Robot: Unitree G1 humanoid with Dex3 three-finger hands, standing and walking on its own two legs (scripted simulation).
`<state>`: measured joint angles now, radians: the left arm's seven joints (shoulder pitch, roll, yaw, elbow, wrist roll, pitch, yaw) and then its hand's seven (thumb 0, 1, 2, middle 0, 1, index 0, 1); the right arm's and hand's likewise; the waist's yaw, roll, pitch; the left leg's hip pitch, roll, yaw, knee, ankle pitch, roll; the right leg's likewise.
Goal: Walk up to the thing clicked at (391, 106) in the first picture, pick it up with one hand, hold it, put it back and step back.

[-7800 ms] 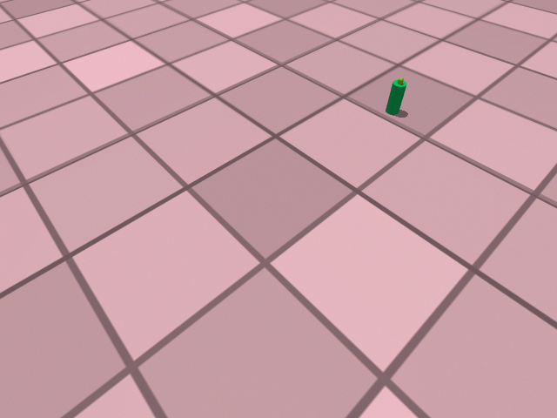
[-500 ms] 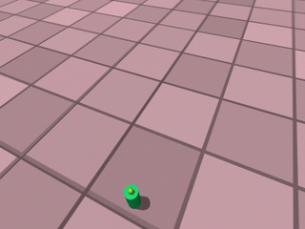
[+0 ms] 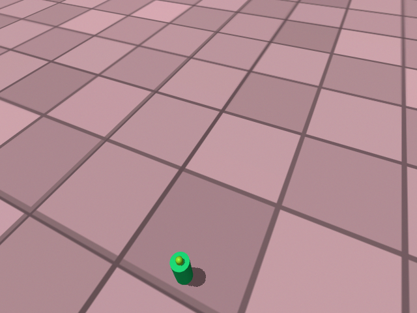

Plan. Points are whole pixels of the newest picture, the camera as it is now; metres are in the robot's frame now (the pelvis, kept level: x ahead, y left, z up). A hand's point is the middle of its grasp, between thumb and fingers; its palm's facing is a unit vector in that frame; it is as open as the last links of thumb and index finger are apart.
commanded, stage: stand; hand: left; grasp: from the side
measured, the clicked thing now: (181, 267) +0.39 +0.17 -0.67
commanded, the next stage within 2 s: go down in 0.44 s
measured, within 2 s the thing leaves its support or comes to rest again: neither
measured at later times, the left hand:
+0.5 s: hand out of the picture +0.08 +0.26 -0.16, palm faces -0.02 -0.94 -0.35, open 7.4 cm
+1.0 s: hand (104, 312) +0.15 +0.27 -0.18, palm faces +0.04 -0.94 -0.33, open 15.4 cm
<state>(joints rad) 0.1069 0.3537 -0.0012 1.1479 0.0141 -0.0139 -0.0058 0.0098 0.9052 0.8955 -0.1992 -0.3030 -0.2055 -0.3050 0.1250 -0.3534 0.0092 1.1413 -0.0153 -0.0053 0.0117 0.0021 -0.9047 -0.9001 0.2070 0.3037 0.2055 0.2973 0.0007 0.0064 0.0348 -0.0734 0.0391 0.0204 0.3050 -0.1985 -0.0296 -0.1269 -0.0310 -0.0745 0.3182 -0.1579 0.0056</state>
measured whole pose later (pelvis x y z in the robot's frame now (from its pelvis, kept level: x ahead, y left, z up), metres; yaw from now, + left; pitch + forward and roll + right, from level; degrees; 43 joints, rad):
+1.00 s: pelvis -0.01 +0.01 -0.04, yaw -1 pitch +10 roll -1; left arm 0.09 0.33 0.20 0.80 0.06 0.13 -0.04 0.01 -0.12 0.12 -0.07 -0.06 -0.08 -0.06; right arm 0.27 -0.25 -0.02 0.68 0.03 -0.07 -0.02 0.01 -0.92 -0.90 0.21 0.30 0.20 0.30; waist -0.04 0.00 -0.04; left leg -0.54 0.05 0.02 0.77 -0.40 -0.01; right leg -0.57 -0.04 -0.06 0.73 -0.33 0.01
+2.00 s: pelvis -0.05 +0.02 -0.20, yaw -1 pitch +28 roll -2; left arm -0.09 0.48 0.42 0.70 -0.08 -0.17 -0.31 0.00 -0.58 0.04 -0.09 -0.09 -0.09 -0.09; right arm 0.17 -0.29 0.00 0.61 0.00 -0.21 -0.05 0.01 -0.92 -0.90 0.21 0.30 0.21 0.30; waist -0.05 -0.01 -0.17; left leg -1.41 0.04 -0.03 1.60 -0.68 -0.01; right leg -1.44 -0.07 -0.06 1.54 -0.59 0.01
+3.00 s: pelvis -0.10 +0.02 -0.35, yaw -2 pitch +33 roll -5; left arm -0.52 0.73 0.66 0.99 -0.14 -0.36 -0.62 -0.01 -0.54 0.06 -0.05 -0.07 -0.05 -0.07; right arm 0.13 -0.35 0.07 0.65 -0.02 -0.18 -0.02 0.00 -0.92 -0.91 0.21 0.30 0.21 0.30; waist -0.09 -0.01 -0.14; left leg -1.97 0.01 -0.08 2.11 -0.72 -0.01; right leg -1.98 -0.09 -0.06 2.01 -0.61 0.00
